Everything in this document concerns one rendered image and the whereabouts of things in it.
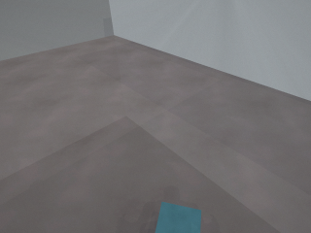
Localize carton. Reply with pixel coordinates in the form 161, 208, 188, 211
155, 202, 201, 233

